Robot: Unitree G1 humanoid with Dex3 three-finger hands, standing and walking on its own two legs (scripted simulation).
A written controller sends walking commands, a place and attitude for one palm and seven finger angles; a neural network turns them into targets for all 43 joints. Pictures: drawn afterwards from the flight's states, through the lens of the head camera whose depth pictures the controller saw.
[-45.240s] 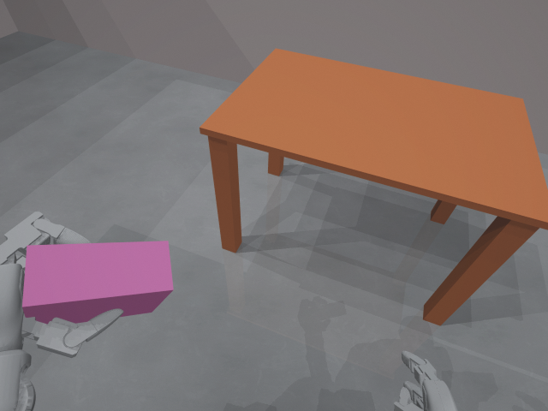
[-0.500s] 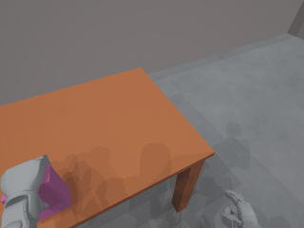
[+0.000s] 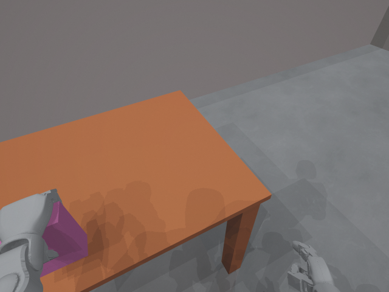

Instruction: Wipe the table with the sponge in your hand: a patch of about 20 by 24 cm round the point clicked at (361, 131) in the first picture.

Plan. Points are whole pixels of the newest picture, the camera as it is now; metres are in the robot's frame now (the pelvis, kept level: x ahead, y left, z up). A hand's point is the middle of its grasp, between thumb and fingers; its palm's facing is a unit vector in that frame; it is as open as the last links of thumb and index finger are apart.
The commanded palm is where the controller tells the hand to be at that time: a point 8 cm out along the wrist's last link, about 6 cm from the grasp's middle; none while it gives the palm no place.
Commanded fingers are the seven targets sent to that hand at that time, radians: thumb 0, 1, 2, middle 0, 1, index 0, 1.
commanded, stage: lift the sponge slowly off the table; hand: left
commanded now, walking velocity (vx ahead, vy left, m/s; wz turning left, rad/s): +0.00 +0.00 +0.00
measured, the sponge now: (53, 246) +0.18 +0.34 -0.02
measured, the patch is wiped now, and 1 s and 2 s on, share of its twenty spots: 1.00 1.00 1.00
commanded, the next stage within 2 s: bring the sponge back beside the body in 0.48 s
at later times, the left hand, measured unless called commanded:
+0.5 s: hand (32, 222) +0.19 +0.35 +0.07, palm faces -0.01 -0.10 -1.00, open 10.1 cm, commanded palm +0.17 +0.35 +0.14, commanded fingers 0.00 0.10 1.30 -1.20 -1.60 -1.20 -1.60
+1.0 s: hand (40, 219) +0.20 +0.33 +0.08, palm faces +0.04 -0.12 -0.99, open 10.1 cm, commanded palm +0.17 +0.33 +0.15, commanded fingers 0.00 0.10 1.30 -1.20 -1.60 -1.20 -1.60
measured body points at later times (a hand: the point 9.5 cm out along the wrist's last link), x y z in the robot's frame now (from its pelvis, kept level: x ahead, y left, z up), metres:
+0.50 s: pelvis +0.00 +0.00 +0.00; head -0.02 -0.02 +0.45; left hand +0.19 +0.35 +0.12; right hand +0.23 -0.22 -0.08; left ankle -0.02 +0.09 -0.74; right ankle -0.04 -0.10 -0.74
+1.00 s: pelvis -0.01 +0.00 +0.00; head -0.03 -0.02 +0.45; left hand +0.19 +0.33 +0.13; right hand +0.23 -0.20 -0.07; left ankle -0.02 +0.09 -0.74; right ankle -0.04 -0.10 -0.74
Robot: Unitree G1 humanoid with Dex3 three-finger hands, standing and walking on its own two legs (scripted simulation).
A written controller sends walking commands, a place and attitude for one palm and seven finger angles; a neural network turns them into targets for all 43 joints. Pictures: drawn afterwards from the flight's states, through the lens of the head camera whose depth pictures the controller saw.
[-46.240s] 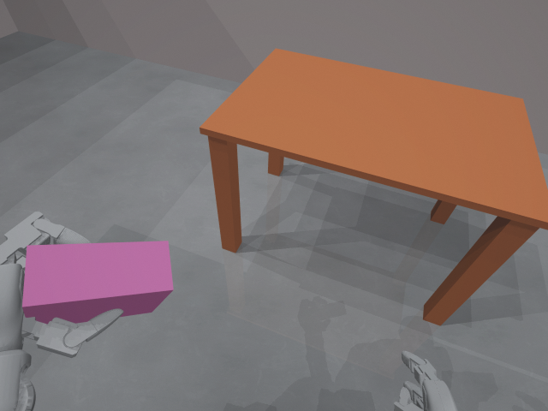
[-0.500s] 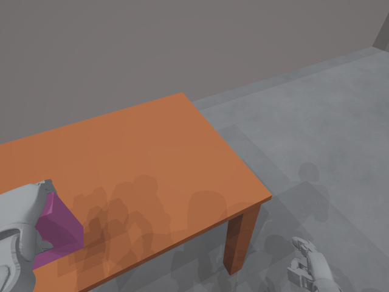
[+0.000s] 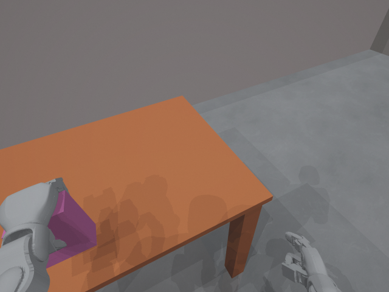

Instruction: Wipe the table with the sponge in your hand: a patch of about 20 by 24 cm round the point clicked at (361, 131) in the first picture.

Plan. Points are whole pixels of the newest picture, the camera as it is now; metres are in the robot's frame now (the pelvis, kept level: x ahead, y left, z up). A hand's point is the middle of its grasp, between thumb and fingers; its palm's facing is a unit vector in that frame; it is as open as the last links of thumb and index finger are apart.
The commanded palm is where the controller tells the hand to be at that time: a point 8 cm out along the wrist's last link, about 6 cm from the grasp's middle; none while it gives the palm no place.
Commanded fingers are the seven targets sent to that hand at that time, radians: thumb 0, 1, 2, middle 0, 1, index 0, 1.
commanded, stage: bring the sponge back beside the body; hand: left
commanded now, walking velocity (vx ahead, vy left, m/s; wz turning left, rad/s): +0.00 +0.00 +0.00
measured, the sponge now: (61, 235) +0.19 +0.32 +0.02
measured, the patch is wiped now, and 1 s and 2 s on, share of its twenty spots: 1.00 1.00 1.00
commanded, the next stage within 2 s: step back with the hand held close in 1.16 s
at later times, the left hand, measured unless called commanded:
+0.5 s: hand (58, 220) +0.19 +0.29 +0.09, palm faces +0.08 -0.16 -0.98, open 10.1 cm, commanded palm +0.16 +0.29 +0.17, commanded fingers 0.00 0.10 1.30 -1.20 -1.60 -1.20 -1.60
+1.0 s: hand (75, 225) +0.18 +0.25 +0.10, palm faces +0.14 -0.22 -0.97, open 10.1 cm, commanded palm +0.15 +0.25 +0.18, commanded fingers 0.00 0.10 1.30 -1.20 -1.60 -1.20 -1.60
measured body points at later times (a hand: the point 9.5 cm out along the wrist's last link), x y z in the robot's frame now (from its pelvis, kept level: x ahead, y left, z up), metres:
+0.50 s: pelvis +0.00 -0.01 +0.00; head -0.04 -0.04 +0.45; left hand +0.19 +0.30 +0.14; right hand +0.25 -0.20 -0.06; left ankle -0.02 +0.09 -0.74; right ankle -0.03 -0.11 -0.74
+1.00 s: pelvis -0.02 -0.03 +0.00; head -0.06 -0.07 +0.45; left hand +0.17 +0.26 +0.15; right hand +0.24 -0.22 -0.05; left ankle -0.02 +0.09 -0.74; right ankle -0.03 -0.11 -0.74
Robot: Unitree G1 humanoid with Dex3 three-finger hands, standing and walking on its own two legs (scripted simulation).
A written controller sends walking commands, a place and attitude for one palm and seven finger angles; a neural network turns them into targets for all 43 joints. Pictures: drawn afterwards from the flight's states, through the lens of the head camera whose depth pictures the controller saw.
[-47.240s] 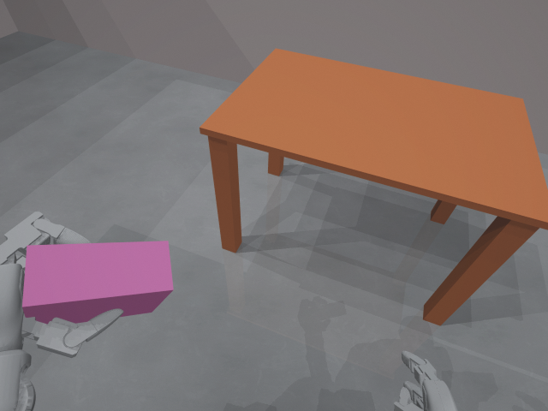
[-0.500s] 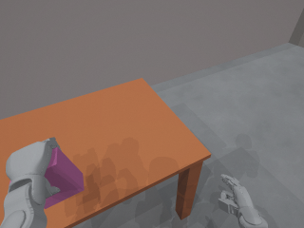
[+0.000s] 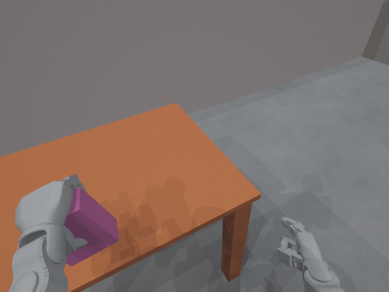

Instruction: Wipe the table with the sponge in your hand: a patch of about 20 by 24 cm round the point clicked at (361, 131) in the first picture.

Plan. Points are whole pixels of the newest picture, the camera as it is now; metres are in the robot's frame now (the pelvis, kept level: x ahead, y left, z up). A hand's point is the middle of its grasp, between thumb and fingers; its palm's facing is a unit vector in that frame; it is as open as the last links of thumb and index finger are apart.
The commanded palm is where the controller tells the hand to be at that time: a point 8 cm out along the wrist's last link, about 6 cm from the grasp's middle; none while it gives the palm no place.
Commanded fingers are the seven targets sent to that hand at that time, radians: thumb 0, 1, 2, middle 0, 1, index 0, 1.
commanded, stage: bring the sponge back beside the body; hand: left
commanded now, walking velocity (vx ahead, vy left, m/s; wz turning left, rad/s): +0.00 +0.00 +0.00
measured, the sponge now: (82, 233) +0.19 +0.27 +0.05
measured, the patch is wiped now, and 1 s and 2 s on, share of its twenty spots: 1.00 1.00 1.00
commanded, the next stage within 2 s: step back with the hand held close in 0.16 s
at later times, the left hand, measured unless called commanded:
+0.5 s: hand (84, 209) +0.19 +0.23 +0.15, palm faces +0.31 -0.86 -0.40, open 10.1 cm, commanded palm +0.14 +0.28 +0.17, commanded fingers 0.00 0.10 1.30 -1.20 -1.60 -1.20 -1.60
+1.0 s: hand (34, 234) +0.14 +0.28 +0.15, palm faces +0.36 -0.85 -0.39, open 10.1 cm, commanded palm +0.09 +0.32 +0.17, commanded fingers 0.00 0.10 1.30 -1.20 -1.60 -1.20 -1.60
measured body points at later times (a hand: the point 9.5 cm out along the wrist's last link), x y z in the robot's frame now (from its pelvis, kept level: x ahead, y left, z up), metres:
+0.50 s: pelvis -0.01 -0.01 -0.01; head +0.00 +0.00 +0.44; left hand +0.17 +0.27 +0.17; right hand +0.20 -0.22 -0.07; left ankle +0.00 +0.12 -0.74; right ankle -0.01 -0.08 -0.74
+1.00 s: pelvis -0.07 +0.03 -0.01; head -0.06 +0.07 +0.44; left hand +0.11 +0.33 +0.17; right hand +0.13 -0.18 -0.08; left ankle +0.00 +0.12 -0.74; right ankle -0.06 -0.09 -0.74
